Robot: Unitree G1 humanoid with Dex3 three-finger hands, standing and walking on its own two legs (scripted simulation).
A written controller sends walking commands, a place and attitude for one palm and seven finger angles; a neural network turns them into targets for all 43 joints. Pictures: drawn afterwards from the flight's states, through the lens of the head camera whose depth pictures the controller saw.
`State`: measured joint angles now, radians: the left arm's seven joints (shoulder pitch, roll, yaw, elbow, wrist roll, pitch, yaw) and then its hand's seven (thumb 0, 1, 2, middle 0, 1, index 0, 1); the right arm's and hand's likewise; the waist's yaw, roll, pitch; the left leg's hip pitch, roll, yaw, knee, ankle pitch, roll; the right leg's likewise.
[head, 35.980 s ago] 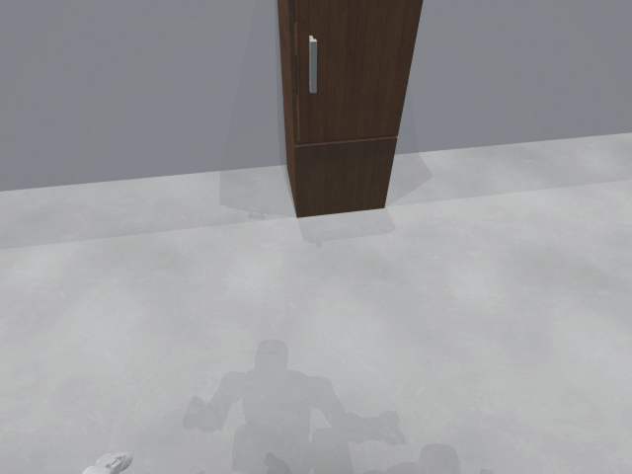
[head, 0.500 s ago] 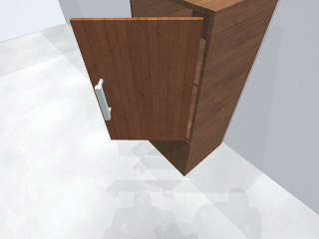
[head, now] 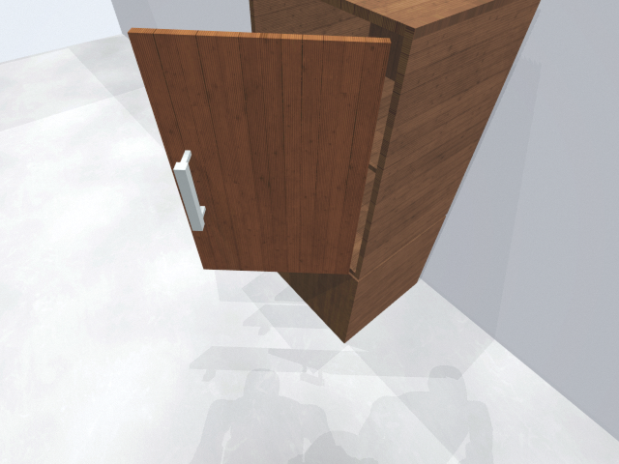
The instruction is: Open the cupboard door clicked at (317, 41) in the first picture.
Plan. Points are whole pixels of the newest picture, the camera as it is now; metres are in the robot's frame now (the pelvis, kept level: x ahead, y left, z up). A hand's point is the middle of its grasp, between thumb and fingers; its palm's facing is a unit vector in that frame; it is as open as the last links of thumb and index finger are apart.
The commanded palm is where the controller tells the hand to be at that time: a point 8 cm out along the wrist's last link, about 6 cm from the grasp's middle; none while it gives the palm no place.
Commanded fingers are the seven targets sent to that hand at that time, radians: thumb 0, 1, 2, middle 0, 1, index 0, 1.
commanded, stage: shuffle to correct the standing spot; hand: left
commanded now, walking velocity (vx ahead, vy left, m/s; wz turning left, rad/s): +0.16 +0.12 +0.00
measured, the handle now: (192, 192) +0.59 +0.28 -0.04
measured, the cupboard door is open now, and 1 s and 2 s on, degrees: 48 48 48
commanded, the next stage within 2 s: come to a stop and stand still in 0.06 s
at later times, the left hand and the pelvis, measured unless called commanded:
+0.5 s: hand out of the picture +0.13 +0.20 -0.17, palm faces +0.00 -0.97 -0.26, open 7.4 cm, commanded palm none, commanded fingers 0.00 0.90 0.90 -0.20 -0.30 -0.20 -0.30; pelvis +0.06 +0.01 +0.00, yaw +0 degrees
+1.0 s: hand out of the picture +0.06 +0.22 -0.17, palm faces +0.04 -0.97 -0.23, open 7.4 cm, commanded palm none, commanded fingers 0.00 0.90 0.90 -0.20 -0.30 -0.20 -0.30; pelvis +0.00 +0.02 +0.00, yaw +0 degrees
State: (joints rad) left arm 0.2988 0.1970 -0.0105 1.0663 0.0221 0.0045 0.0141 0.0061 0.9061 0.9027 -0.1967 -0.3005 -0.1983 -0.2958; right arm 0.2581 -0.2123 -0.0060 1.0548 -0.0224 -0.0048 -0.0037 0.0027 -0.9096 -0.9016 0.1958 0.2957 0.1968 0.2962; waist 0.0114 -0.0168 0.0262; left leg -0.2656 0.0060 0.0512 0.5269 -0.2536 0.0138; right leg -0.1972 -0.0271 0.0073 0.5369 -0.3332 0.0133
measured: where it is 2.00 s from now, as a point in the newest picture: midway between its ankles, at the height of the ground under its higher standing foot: outside the picture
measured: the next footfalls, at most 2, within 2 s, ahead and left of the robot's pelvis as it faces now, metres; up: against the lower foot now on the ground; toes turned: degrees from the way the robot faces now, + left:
none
